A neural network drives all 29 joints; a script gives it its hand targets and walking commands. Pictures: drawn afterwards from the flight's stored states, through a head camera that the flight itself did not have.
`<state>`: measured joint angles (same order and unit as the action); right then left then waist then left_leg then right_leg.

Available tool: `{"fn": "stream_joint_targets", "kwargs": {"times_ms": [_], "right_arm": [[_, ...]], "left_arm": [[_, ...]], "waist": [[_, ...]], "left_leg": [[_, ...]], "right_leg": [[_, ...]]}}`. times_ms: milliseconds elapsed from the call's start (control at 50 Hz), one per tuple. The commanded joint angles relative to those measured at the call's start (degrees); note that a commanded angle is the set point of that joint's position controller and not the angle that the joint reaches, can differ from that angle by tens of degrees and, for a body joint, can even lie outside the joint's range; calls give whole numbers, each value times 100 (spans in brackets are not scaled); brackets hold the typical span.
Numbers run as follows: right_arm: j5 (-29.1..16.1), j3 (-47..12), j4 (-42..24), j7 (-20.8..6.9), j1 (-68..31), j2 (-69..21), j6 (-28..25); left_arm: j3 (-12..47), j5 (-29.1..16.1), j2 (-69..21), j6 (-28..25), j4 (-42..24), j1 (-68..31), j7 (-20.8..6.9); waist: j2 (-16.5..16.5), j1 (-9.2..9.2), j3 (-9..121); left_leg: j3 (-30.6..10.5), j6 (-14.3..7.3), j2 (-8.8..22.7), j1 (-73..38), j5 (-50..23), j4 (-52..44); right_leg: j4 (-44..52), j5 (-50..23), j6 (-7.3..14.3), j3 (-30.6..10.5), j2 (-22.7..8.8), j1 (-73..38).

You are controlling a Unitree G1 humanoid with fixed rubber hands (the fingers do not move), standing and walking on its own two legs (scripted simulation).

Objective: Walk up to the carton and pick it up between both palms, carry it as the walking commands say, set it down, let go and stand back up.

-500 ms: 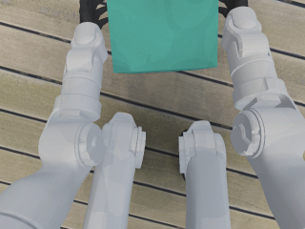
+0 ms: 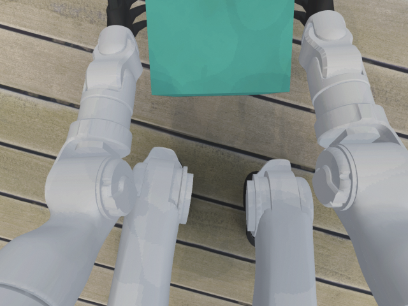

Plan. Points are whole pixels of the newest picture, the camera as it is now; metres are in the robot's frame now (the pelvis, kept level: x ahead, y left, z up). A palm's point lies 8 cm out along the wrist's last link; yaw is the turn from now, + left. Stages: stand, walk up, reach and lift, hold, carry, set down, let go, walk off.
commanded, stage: set down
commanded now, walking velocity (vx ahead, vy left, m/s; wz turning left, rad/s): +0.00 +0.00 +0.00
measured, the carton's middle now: (216, 36) +0.52 +0.02 -0.25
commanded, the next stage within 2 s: none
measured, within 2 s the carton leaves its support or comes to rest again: neither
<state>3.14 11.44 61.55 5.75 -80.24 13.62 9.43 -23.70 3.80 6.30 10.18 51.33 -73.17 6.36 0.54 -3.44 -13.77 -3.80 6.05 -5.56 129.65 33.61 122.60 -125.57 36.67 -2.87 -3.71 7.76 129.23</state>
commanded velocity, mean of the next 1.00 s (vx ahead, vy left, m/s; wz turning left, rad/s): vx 0.00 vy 0.00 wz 0.00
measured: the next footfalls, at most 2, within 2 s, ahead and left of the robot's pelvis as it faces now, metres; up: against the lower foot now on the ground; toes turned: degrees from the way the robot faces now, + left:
none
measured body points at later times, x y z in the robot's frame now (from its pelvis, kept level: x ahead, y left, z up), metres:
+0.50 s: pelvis +0.00 +0.00 -0.01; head +0.36 -0.01 +0.26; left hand +0.52 +0.17 -0.18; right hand +0.55 -0.12 -0.18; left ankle +0.11 +0.14 -0.35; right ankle +0.09 -0.12 -0.35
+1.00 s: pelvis -0.01 +0.00 +0.00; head +0.36 -0.01 +0.25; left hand +0.51 +0.20 -0.19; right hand +0.55 -0.16 -0.19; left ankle +0.11 +0.14 -0.35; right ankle +0.09 -0.12 -0.35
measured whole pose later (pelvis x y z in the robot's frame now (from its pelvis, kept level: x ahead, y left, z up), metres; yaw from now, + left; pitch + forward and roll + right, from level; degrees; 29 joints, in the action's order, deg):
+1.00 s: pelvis -0.01 +0.00 +0.00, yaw +0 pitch +39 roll +3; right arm -7.1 2.5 67.3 4.5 -83.0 22.5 2.8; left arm -15.2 -7.4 13.4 1.1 63.0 -77.6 7.9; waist -0.6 -3.4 -18.1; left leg -1.7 4.4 -3.9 129.5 31.6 121.9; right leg -125.1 34.8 -2.5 -3.7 5.0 129.2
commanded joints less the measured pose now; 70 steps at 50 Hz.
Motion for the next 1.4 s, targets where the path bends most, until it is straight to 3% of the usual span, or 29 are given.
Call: {"fn": "stream_joint_targets", "kwargs": {"times_ms": [0, 380, 520, 640, 740, 780, 860, 980, 1140, 1260, 1380], "right_arm": [[-369, -1522, -646, -1438, -2835, -4975, -233], [-101, -1164, -403, -1470, -2648, -4529, -231], [-37, -1004, -385, -1337, -2480, -3864, -296], [2, -666, -270, -988, -2229, -2264, -435], [-166, -299, -152, -307, -1724, 469, -608], [-317, -276, -74, -111, -1633, 1039, -665], [-758, -623, -45, -70, -1828, 1198, -760], [-1183, -1033, 29, -147, -1875, 1305, -790], [-1171, -933, 88, -182, -1821, 1586, -774], [-1224, -902, -750, -90, -1815, 1706, -619], [-1055, -744, -1034, -103, -1484, 1611, -352]], "left_arm": [[2068, -434, -4702, -207, -479, -3423, -1442], [1677, -282, -4366, -226, -197, -3269, -1469], [1489, -259, -3739, -319, -149, -3082, -1328], [1071, -236, -2273, -511, 60, -2627, -935], [462, -303, 337, -787, 414, -1791, -183], [426, -455, 986, -866, 482, -1606, 64], [701, -930, 1217, -965, 585, -1634, 184], [926, -1255, 1365, -1043, 671, -1648, 151], [964, -1362, 1521, -1028, 608, -1575, 112], [1022, -1475, 1638, -869, -253, -1413, 213], [927, -1337, 1489, -594, -615, -1130, 266]], "waist": [[328, -47, 5830], [293, 54, 5377], [277, 24, 5448], [267, -38, 5549], [289, -97, 5655], [305, -95, 5726], [417, -144, 5944], [455, -260, 6026], [448, -205, 6173], [540, -228, 7764], [493, -203, 7637]], "left_leg": [[910, -291, -200, -2768, -2393, -564], [879, -293, -167, -2550, -2087, -544], [893, -252, -129, -2616, -2101, -541], [919, -178, -68, -2865, -2080, -583], [898, -125, 35, -3135, -1989, -687], [877, -110, 92, -3193, -1981, -752], [814, -146, 186, -3286, -2223, -742], [783, -186, 287, -3217, -2293, -698], [776, -194, 329, -3250, -2198, -669], [906, -201, 238, -3988, -2511, -816], [988, -239, 171, -3937, -2170, -1227]], "right_leg": [[1091, -2329, 233, 534, 133, -2408], [1052, -2076, 241, 506, 42, -2240], [1044, -2096, 212, 481, 6, -2346], [1064, -2015, 132, 453, -77, -2519], [1155, -1854, 53, 404, -243, -2799], [1174, -1831, 29, 409, -322, -2871], [1109, -1982, 28, 408, -463, -2820], [1041, -2052, 35, 346, -551, -2895], [991, -1994, 52, 364, -567, -3043], [1097, -2423, 32, 524, -490, -4038], [1509, -2049, 50, 600, -431, -3981]]}}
